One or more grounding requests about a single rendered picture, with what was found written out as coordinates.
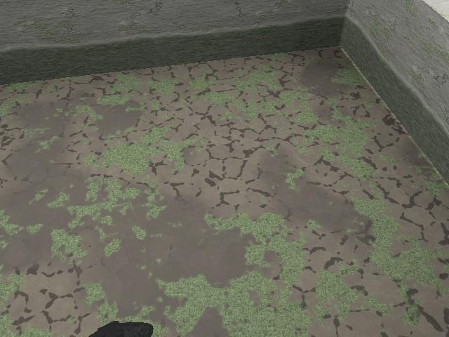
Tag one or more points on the left robot hand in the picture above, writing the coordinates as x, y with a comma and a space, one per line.
128, 329

